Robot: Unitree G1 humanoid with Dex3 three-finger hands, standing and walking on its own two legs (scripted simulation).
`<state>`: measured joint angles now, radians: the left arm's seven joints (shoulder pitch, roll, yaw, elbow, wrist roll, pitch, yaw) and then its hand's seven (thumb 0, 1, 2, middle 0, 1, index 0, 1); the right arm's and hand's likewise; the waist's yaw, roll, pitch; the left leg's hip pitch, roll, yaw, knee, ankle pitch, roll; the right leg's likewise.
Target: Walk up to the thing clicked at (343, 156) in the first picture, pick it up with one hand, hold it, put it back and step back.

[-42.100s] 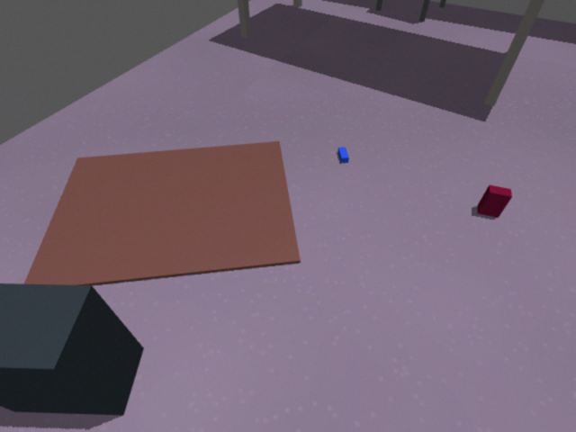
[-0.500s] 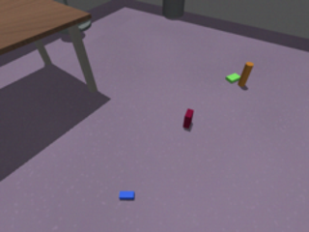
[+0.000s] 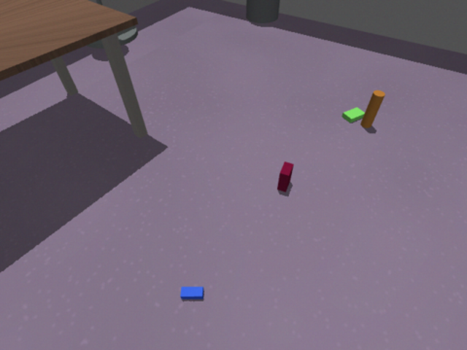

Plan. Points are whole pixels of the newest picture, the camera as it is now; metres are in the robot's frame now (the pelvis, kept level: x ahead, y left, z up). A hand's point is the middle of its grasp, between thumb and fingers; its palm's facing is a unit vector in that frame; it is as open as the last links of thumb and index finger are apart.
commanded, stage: stand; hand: left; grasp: from above
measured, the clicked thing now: (192, 292) +0.49 +0.20 -0.78
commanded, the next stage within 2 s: rise first in 0.14 s
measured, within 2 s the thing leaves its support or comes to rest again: neither
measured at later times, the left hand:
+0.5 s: hand out of the picture +0.16 +0.25 -0.16, palm faces -0.03 -0.94 -0.35, open 9.1 cm
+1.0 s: hand out of the picture +0.14 +0.26 -0.22, palm faces -0.16 -0.88 -0.45, open 13.6 cm
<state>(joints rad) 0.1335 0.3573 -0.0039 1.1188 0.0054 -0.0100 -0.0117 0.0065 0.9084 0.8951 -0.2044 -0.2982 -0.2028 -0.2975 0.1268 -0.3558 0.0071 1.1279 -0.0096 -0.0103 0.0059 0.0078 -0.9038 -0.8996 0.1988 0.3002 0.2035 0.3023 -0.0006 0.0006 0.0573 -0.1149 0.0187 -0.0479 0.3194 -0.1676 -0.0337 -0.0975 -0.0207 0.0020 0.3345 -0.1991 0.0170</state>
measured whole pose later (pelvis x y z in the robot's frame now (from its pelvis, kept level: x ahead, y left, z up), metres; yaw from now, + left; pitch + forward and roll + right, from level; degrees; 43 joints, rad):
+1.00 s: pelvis +0.00 +0.02 -0.08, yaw -1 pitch +16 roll -2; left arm 0.24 0.29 0.11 0.48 0.24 0.23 0.02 0.00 -0.44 0.89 -0.19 -0.94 -0.18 -0.94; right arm 0.21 -0.23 -0.03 0.58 0.01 -0.12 -0.02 0.01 -0.90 -0.90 0.20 0.30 0.20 0.30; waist -0.03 0.01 -0.11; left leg -0.82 0.02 -0.05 1.06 -0.51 -0.02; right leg -0.78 0.00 0.01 1.02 -0.51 0.04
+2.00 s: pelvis -0.09 +0.00 -0.34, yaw -4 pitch +34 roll -3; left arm -0.59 0.54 0.05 1.01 0.90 -0.13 0.17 0.00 -0.27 0.79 -0.35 -0.80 -0.34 -0.80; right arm 0.12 -0.27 -0.04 0.73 -0.03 -0.15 0.04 0.01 -0.91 -0.90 0.20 0.30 0.20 0.30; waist -0.07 0.02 -0.14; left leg -1.97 0.01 -0.11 2.04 -0.66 -0.05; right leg -1.94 0.04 0.00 2.02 -0.67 0.03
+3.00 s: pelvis -0.08 +0.02 -0.44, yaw -10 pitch +35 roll -9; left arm -1.03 0.78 0.08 1.47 1.26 -0.18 0.37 0.00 -0.26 0.78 -0.30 -0.79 -0.31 -0.78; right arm 0.17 -0.26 0.10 0.73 -0.14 -0.04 0.12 0.00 -0.91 -0.90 0.20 0.30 0.20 0.30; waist -0.27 -0.02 -0.03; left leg -2.31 -0.01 -0.17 2.39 -0.71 -0.04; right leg -2.23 0.06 -0.03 2.30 -0.70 0.07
